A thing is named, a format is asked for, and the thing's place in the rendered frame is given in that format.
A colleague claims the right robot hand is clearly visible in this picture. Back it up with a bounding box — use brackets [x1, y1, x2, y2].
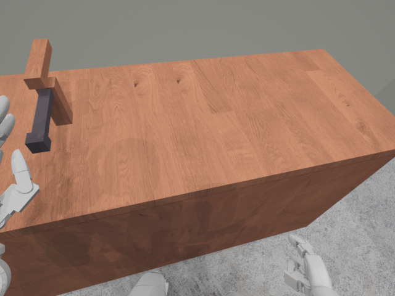
[284, 234, 333, 296]

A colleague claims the counter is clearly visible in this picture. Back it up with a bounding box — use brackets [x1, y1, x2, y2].
[0, 39, 395, 296]

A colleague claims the left robot thigh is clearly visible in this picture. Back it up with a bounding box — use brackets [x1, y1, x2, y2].
[128, 273, 168, 296]

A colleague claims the tap lever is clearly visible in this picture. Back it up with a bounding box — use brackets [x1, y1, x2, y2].
[25, 89, 54, 154]

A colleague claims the left robot hand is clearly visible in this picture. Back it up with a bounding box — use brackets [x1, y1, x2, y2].
[0, 95, 40, 229]

